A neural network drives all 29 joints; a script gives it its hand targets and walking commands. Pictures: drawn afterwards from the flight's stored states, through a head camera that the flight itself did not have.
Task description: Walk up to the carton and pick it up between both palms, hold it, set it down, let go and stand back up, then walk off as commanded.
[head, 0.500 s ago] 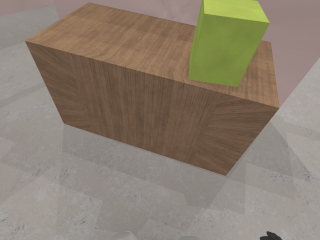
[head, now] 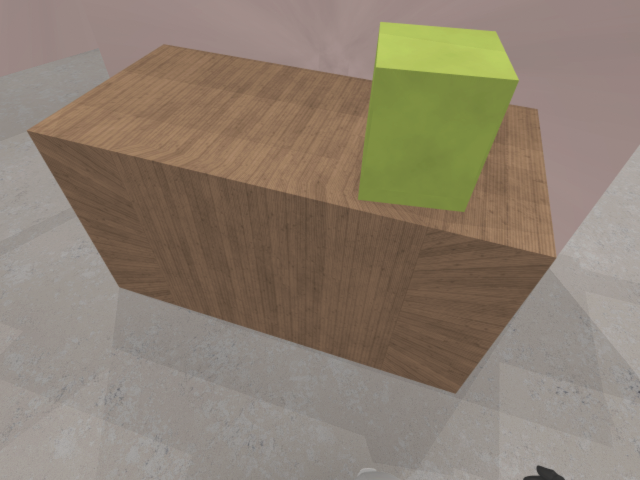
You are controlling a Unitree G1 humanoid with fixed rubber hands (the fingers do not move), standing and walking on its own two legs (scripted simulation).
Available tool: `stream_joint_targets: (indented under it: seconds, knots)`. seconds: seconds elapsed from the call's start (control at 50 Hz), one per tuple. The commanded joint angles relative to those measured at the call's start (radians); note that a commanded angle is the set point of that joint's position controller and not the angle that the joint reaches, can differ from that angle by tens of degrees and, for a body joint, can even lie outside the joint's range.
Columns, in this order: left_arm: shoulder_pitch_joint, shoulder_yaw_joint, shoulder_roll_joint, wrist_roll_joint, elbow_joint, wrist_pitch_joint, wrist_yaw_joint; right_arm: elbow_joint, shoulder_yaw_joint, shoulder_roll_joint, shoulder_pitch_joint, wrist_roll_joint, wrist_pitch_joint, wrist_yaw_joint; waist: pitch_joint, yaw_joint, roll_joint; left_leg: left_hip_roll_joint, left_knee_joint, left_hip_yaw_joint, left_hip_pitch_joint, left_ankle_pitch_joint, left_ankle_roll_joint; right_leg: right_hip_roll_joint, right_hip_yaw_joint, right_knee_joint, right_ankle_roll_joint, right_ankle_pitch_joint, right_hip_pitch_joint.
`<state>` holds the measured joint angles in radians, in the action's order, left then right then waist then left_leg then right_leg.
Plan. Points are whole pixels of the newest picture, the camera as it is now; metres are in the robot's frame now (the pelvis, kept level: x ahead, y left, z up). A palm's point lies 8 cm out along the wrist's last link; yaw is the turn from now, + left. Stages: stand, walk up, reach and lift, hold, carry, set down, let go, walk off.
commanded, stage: walk up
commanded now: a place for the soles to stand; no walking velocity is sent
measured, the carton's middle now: (423, 119) +0.77 -0.20 +0.06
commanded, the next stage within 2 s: none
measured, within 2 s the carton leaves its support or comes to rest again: neither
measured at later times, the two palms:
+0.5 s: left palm out of the picture +0.12 +0.27 -0.08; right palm out of the picture +0.12 -0.37 -0.10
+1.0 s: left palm (1, 438) +0.19 +0.42 -0.09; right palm (495, 401) +0.24 -0.23 -0.04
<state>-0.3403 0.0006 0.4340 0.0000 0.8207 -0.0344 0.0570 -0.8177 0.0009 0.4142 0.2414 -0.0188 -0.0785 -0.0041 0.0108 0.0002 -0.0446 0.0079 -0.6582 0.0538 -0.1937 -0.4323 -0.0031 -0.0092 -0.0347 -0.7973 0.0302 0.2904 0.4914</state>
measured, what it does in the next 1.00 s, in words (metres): walks ahead: right foot, then left foot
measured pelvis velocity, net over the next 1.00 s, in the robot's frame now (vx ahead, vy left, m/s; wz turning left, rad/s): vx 0.15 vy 0.11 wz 0.00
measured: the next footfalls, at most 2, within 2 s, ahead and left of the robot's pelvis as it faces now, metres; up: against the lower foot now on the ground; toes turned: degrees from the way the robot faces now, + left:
right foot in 0.02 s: +0.14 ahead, -0.11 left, +0.00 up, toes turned +1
left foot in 0.76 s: +0.20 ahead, +0.08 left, +0.00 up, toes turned +0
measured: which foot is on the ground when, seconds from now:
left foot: down 0.00-0.04, up 0.06-0.74, down 0.76-0.98, up 1.00-1.00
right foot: up 0.00-0.00, down 0.02-0.78, up 0.80-1.00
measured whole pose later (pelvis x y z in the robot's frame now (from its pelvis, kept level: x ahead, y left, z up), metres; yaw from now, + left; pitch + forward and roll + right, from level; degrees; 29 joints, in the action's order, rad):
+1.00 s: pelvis +0.15 +0.11 +0.02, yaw +0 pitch -6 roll -5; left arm -0.36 0.00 0.44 0.00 0.80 -0.04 -0.02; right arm -0.82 0.00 0.46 0.23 -0.02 -0.02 0.01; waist 0.15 0.00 0.01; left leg 0.07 -0.79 0.07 -0.28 -0.19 -0.25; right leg 0.06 -0.05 -0.80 0.12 0.45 0.31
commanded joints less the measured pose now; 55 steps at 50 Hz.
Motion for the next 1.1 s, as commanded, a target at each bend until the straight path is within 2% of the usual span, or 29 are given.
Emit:
stream_joint_targets:
  seconds: [0.0, 0.02, 0.04, 0.1, 0.12, 0.3, 0.42, 0.5, 0.6, 0.66, 0.68, 0.7, 0.72, 0.74, 0.76, 0.78, 0.82, 0.86, 0.88, 0.9, 0.92, 0.94, 0.96, 0.98, 1.0, 1.02, 1.04, 1.06, 1.08]
  knots:
    - [-0.219, -0.145, 0.301, 0.009, -0.028, -0.055, -0.043, 0.111, -0.086, 0.184, 0.016, 0.023, 0.005, -0.012, -0.026, -0.046, -0.194, 0.069, -0.515, -0.045, -0.467, -0.094, 0.028, -0.238, -0.762, 0.535, 0.129, 0.07, -0.495]
    - [-0.158, -0.147, 0.297, 0.005, -0.043, -0.045, -0.046, 0.097, -0.094, 0.247, 0.004, 0.012, 0.023, -0.013, 0.042, -0.032, -0.053, 0.016, -0.558, -0.114, -0.463, -0.113, 0.045, -0.273, -0.814, 0.62, 0.138, 0.413, -0.358]
    - [-0.076, -0.148, 0.311, 0.004, -0.061, -0.042, -0.051, 0.076, -0.105, 0.279, 0.01, 0.011, 0.034, -0.012, 0.11, -0.011, -0.043, 0.0, -0.583, -0.129, -0.445, -0.124, 0.053, -0.285, -0.836, 0.692, 0.118, 0.654, -0.243]
    - [-0.04, -0.13, 0.256, -0.004, -0.062, -0.049, -0.06, 0.038, -0.111, 0.255, 0.023, 0.018, 0.057, -0.03, 0.214, 0.014, -0.024, -0.056, -0.488, -0.138, -0.357, 0.087, 0.047, -0.162, -0.614, 0.686, -0.066, 0.492, -0.119]
    - [-0.051, -0.126, 0.247, -0.004, -0.057, -0.055, -0.061, 0.034, -0.111, 0.247, 0.027, 0.023, 0.063, -0.034, 0.213, 0.011, -0.041, -0.058, -0.455, -0.129, -0.337, 0.124, 0.042, -0.144, -0.578, 0.692, -0.09, 0.456, -0.122]
    - [-0.074, -0.133, 0.251, -0.007, -0.046, -0.053, -0.069, 0.013, -0.125, 0.272, -0.016, 0.008, 0.084, -0.032, 0.17, -0.02, -0.014, -0.051, -0.328, -0.143, -0.342, 0.127, 0.021, -0.152, -0.605, 0.695, -0.102, 0.396, -0.311]
    - [-0.159, -0.126, 0.232, -0.005, -0.024, -0.061, -0.083, 0.022, -0.116, 0.265, -0.087, -0.002, 0.078, -0.024, 0.098, -0.054, 0.019, -0.046, -0.331, -0.183, -0.424, 0.08, 0.033, -0.181, -0.654, 0.59, -0.038, 0.175, -0.496]
    - [-0.166, -0.122, 0.236, -0.004, -0.021, -0.065, -0.086, 0.034, -0.114, 0.26, -0.107, -0.006, 0.072, -0.023, 0.126, -0.05, 0.012, -0.048, -0.338, -0.185, -0.437, 0.05, 0.039, -0.193, -0.663, 0.566, -0.003, 0.085, -0.478]
    - [-0.167, -0.123, 0.25, 0.001, -0.02, -0.063, -0.083, 0.062, -0.115, 0.248, -0.135, -0.013, 0.044, -0.02, 0.171, -0.047, -0.023, -0.059, -0.243, -0.181, -0.425, -0.089, 0.051, -0.232, -0.649, 0.471, 0.158, -0.072, -0.427]
    - [-0.09, -0.123, 0.261, -0.001, -0.045, -0.065, -0.076, 0.082, -0.117, 0.237, -0.112, -0.016, 0.01, -0.019, 0.164, -0.006, -0.05, -0.084, -0.105, -0.209, -0.307, -0.127, 0.09, -0.272, -0.599, 0.363, 0.244, -0.276, -0.329]
    - [-0.03, -0.118, 0.255, -0.006, -0.06, -0.063, -0.073, 0.064, -0.12, 0.234, -0.037, -0.016, -0.004, -0.017, 0.143, 0.045, -0.03, -0.093, 0.015, -0.228, -0.181, -0.065, 0.097, -0.251, -0.544, 0.275, 0.224, -0.311, -0.245]
    - [0.07, -0.103, 0.233, -0.014, -0.091, -0.058, -0.068, 0.014, -0.129, 0.237, 0.125, -0.016, -0.02, -0.01, 0.086, 0.139, 0.013, -0.084, 0.23, -0.239, 0.105, 0.042, 0.099, -0.161, -0.405, 0.091, 0.156, -0.33, -0.071]
    - [0.044, -0.072, 0.103, -0.019, -0.095, -0.056, -0.064, -0.01, -0.155, 0.313, 0.225, -0.024, -0.034, 0.006, -0.005, 0.161, 0.27, -0.237, 0.409, -0.462, 0.307, 0.015, 0.06, 0.032, -0.184, -0.279, 0.052, -0.196, 0.055]
    - [-0.023, -0.067, 0.07, -0.002, -0.076, -0.045, -0.068, -0.013, -0.163, 0.357, 0.22, -0.007, -0.03, 0.017, 0.037, 0.121, 0.286, -0.394, 0.412, -0.665, 0.416, 0.224, -0.007, 0.166, -0.145, -0.406, 0.013, 0.155, 0.296]
    - [-0.102, -0.066, 0.117, -0.001, -0.048, -0.029, -0.076, -0.004, -0.163, 0.347, 0.173, -0.004, -0.022, 0.022, 0.005, 0.074, 0.202, -0.426, 0.37, -0.657, 0.423, 0.323, -0.038, 0.127, -0.14, -0.431, 0.002, 0.172, 0.293]
    - [-0.125, -0.072, 0.164, 0.006, -0.026, -0.015, -0.072, -0.003, -0.159, 0.34, 0.131, 0.016, -0.018, 0.023, 0.005, 0.064, 0.193, -0.433, 0.394, -0.619, 0.347, 0.317, -0.08, 0.096, -0.151, -0.449, 0.003, 0.149, 0.253]
    - [-0.142, -0.085, 0.187, -0.011, -0.006, 0.005, -0.059, 0.014, -0.139, 0.268, 0.086, 0.017, -0.012, 0.037, 0.052, 0.023, 0.174, -0.291, 0.351, -0.354, 0.259, 0.671, -0.248, 0.089, -0.13, -0.406, 0.014, 0.066, 0.149]
    - [-0.28, -0.096, 0.189, -0.015, 0.01, 0.019, -0.061, 0.049, -0.146, 0.255, 0.003, 0.016, 0.011, 0.038, 0.046, -0.061, 0.41, -0.077, 0.375, 0.012, 0.14, 1.242, -0.518, 0.14, 0.023, -0.217, 0.008, 0.168, -0.102]
    - [-0.398, -0.11, 0.21, -0.014, 0.03, 0.024, -0.07, 0.094, -0.153, 0.252, -0.124, 0.012, 0.032, 0.034, 0.064, -0.138, 0.493, 0.04, 0.355, 0.189, -0.012, 1.461, -0.642, 0.163, 0.125, -0.074, 0.014, 0.275, -0.293]
    - [-0.597, -0.139, 0.243, -0.021, 0.057, 0.025, -0.086, 0.167, -0.168, 0.275, -0.333, 0.014, 0.054, 0.031, 0.078, -0.295, 0.481, 0.172, 0.034, 0.293, -0.184, 1.605, -0.71, 0.124, 0.19, 0.145, 0.086, 0.316, -0.474]
    - [-0.753, -0.176, 0.258, -0.037, 0.069, 0.013, -0.106, 0.227, -0.173, 0.282, -0.488, 0.028, 0.067, 0.031, 0.079, -0.451, 0.247, 0.243, -0.537, 0.226, -0.311, 1.596, -0.578, 0.04, 0.219, 0.413, 0.173, 0.156, -0.59]
    - [-0.646, -0.187, 0.241, -0.037, 0.048, 0.001, -0.133, 0.229, -0.146, 0.201, -0.454, 0.062, 0.059, 0.034, 0.049, -0.448, -0.404, 0.211, -1.142, -0.014, -0.497, 0.443, -0.286, -0.218, -0.267, 0.52, 0.309, -0.184, -0.586]
    - [-0.341, -0.145, 0.194, -0.006, -0.022, -0.002, -0.145, 0.218, -0.132, 0.196, -0.322, 0.04, 0.045, 0.035, 0.109, -0.224, -0.389, 0.043, -1.141, -0.366, -0.516, -0.402, -0.079, -0.355, -0.703, 0.459, 0.342, -0.231, -0.292]
    - [0.01, -0.111, 0.183, 0.021, -0.1, 0.006, -0.137, 0.147, -0.128, 0.221, -0.12, 0.03, 0.048, 0.025, 0.147, 0.004, -0.085, -0.099, -0.933, -0.532, -0.101, -0.301, 0.08, -0.343, -0.693, 0.386, 0.254, -0.073, 0.285]
    - [0.252, -0.097, 0.219, 0.041, -0.154, 0.026, -0.126, 0.078, -0.137, 0.234, 0.146, 0.06, 0.042, 0.019, 0.064, 0.162, -0.108, -0.126, -0.777, -0.458, 0.182, -0.274, 0.137, -0.196, -0.482, 0.301, 0.193, 0.084, 0.472]
    - [0.397, -0.099, 0.26, 0.05, -0.202, 0.02, -0.131, 0.08, -0.15, 0.258, 0.265, 0.062, 0.044, 0.02, 0.057, 0.231, -0.144, -0.139, -0.764, -0.468, 0.232, -0.33, 0.145, -0.146, -0.359, 0.241, 0.171, 0.082, 0.533]
    - [0.385, -0.096, 0.286, 0.056, -0.205, 0.009, -0.136, 0.088, -0.154, 0.253, 0.296, 0.042, 0.067, 0.009, 0.074, 0.232, -0.065, -0.087, -0.69, -0.298, 0.177, -0.123, 0.118, -0.12, -0.282, 0.299, 0.155, 0.217, 0.491]
    - [0.328, -0.088, 0.331, 0.048, -0.178, -0.008, -0.133, 0.134, -0.131, 0.191, 0.186, 0.04, 0.097, -0.016, 0.219, 0.194, -0.159, -0.052, -0.496, -0.139, 0.138, -0.029, 0.101, -0.183, -0.419, 0.463, 0.154, 0.372, 0.577]
    - [0.217, -0.097, 0.322, 0.049, -0.152, -0.023, -0.136, 0.157, -0.13, 0.196, 0.094, 0.028, 0.104, -0.021, 0.238, 0.127, -0.13, -0.09, -0.204, -0.221, 0.043, -0.097, 0.103, -0.138, -0.45, 0.389, 0.135, 0.284, 0.394]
